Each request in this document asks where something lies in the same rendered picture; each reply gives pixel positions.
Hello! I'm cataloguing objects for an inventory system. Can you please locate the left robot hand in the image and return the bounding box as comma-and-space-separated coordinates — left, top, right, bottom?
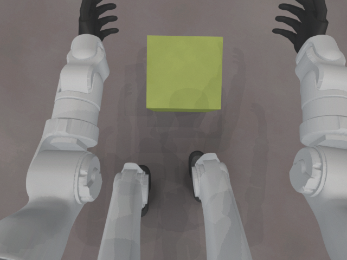
79, 0, 119, 41

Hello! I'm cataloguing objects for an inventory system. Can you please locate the carton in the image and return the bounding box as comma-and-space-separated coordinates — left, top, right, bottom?
146, 35, 223, 112

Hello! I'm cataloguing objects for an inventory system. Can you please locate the robot foot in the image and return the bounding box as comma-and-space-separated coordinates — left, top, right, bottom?
189, 151, 203, 203
139, 165, 151, 217

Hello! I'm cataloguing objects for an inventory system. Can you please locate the right robot hand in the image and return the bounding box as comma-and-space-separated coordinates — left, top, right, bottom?
272, 0, 329, 53

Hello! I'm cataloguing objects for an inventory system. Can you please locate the robot right upper arm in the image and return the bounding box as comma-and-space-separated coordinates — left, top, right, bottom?
290, 145, 347, 260

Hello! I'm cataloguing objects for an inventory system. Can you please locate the left robot foot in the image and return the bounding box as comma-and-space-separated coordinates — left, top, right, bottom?
139, 165, 151, 217

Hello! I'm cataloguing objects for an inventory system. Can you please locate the robot left forearm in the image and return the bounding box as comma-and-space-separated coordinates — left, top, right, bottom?
26, 34, 110, 196

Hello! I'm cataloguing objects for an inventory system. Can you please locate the robot right forearm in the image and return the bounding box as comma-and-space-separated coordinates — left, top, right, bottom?
295, 35, 347, 149

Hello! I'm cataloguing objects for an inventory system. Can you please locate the robot left upper arm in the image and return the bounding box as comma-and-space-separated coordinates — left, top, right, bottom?
0, 149, 102, 260

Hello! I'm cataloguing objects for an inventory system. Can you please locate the right robot foot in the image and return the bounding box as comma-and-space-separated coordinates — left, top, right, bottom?
189, 151, 203, 203

